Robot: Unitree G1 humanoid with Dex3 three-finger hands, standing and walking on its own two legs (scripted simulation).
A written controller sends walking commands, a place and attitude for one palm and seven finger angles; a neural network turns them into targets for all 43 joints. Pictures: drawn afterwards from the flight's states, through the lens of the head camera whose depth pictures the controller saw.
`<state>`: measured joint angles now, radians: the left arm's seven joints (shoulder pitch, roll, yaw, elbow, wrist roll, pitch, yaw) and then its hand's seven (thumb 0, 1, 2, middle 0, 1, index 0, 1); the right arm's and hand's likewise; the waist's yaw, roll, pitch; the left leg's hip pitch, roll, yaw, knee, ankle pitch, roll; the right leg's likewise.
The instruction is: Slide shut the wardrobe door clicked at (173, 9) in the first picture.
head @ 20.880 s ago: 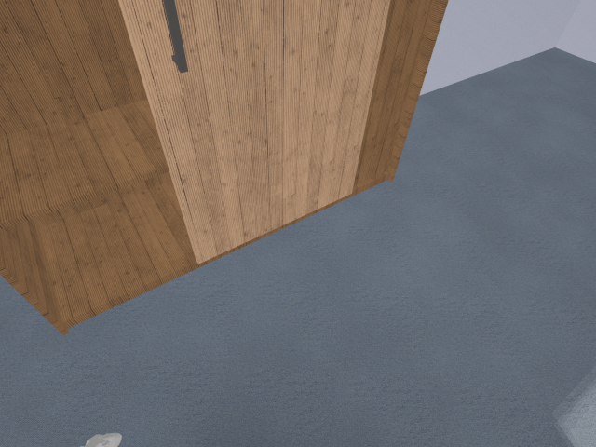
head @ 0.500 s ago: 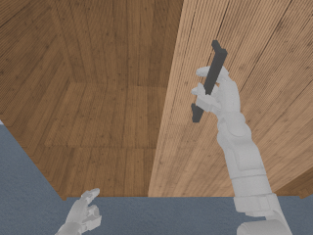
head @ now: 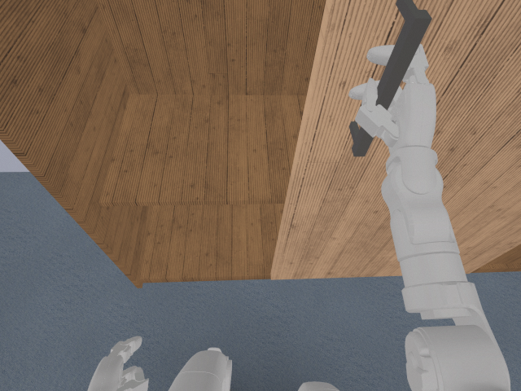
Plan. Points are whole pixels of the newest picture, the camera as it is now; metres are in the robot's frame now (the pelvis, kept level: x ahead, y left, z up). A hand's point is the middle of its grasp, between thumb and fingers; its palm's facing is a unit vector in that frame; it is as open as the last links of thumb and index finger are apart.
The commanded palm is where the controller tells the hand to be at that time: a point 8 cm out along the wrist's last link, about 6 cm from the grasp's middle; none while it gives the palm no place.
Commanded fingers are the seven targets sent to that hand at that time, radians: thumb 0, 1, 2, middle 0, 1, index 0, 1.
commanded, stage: step sideways, sliding the door along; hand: right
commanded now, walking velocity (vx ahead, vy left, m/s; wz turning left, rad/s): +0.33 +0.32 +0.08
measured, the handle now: (378, 87) +0.48 -0.14 +0.19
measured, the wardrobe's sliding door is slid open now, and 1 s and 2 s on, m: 0.49 0.31 0.06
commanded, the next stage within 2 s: none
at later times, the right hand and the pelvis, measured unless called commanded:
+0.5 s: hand (319, 108) +0.43 -0.06 +0.19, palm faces +0.24 +0.97 -0.08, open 6.1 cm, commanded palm +0.40 -0.04 +0.19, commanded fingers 0.00 -0.90 -0.90 0.45 1.40 0.45 1.40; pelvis +0.04 +0.12 -0.01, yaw -5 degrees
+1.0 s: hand (223, 110) +0.42 +0.07 +0.19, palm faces +0.14 +0.99 -0.04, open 6.2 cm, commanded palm +0.40 +0.08 +0.19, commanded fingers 0.00 -0.90 -0.90 0.45 1.40 0.45 1.40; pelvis +0.06 +0.20 -0.01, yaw -3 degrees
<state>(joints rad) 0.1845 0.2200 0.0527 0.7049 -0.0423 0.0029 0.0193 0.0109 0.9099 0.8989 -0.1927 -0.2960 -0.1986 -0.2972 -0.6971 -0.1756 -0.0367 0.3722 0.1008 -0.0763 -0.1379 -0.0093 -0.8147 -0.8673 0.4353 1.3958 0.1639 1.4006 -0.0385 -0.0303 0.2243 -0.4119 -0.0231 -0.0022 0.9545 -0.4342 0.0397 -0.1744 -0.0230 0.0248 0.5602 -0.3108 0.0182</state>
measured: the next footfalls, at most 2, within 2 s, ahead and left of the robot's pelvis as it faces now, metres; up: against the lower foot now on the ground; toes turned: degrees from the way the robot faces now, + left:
left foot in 0.18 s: +0.14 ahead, +0.22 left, +0.00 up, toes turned -1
right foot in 0.56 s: +0.07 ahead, -0.06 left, +0.00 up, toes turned -10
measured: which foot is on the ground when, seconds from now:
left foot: up 0.00-0.16, down 0.18-0.58, up 0.60-0.74, down 0.76-1.00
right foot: down 0.00-0.46, up 0.48-0.54, down 0.56-1.00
